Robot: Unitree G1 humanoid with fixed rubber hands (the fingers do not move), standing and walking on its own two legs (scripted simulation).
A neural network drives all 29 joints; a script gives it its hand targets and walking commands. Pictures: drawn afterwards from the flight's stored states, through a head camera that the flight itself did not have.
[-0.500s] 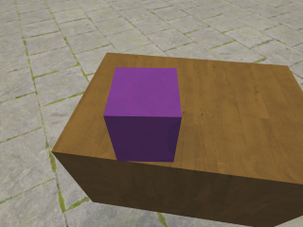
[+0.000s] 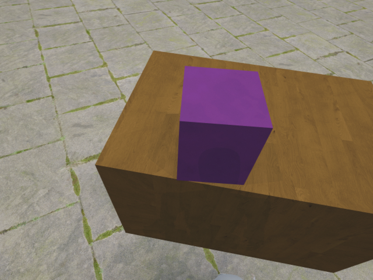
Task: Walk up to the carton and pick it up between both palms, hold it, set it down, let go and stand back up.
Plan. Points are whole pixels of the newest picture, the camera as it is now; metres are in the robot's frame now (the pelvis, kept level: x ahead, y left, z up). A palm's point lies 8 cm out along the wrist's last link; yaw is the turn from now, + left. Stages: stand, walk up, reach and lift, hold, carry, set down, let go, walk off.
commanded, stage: walk up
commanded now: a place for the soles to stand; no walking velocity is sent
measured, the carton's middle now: (215, 128) +0.51 -0.05 +0.00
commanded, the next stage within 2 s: reach and lift in 1.34 s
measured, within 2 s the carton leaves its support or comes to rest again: neither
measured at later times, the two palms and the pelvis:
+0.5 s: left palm out of the picture +0.06 +0.22 -0.12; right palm out of the picture +0.02 -0.26 -0.12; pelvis +0.01 -0.01 +0.01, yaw -6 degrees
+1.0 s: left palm out of the picture +0.07 +0.22 -0.12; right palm out of the picture +0.00 -0.27 -0.13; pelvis +0.02 -0.03 +0.01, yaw -7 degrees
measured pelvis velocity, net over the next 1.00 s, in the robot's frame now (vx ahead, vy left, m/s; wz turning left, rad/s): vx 0.02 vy -0.03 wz -0.12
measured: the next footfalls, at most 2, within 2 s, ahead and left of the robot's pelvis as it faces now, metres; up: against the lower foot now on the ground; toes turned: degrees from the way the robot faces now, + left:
right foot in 0.12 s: +0.04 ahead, -0.12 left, +0.00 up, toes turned -4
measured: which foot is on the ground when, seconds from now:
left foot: down 0.00-1.00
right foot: up 0.00-0.10, down 0.12-1.00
